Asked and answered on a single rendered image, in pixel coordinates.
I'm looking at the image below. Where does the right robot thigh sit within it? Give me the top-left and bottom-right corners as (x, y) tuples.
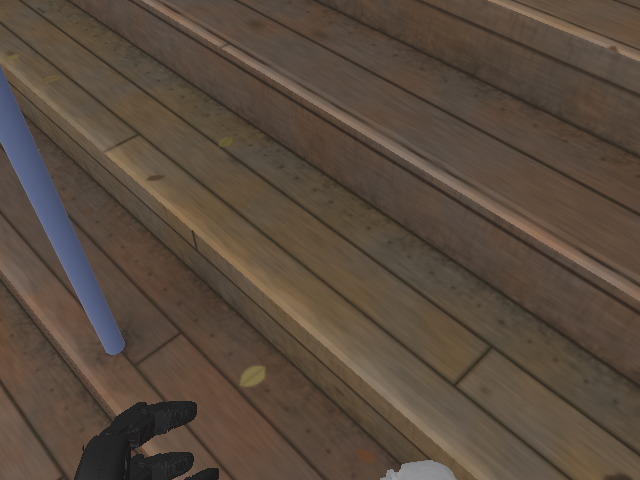
(380, 460), (457, 480)

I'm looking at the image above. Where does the left robot hand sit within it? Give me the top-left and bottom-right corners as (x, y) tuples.
(74, 401), (219, 480)

